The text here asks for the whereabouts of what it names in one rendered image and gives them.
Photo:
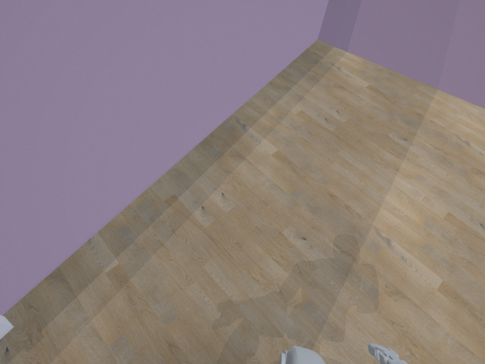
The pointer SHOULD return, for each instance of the robot right hand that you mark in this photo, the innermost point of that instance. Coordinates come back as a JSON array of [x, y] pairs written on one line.
[[384, 355]]

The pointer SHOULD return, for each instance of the right robot thigh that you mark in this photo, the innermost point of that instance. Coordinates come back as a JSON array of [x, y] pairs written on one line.
[[300, 355]]

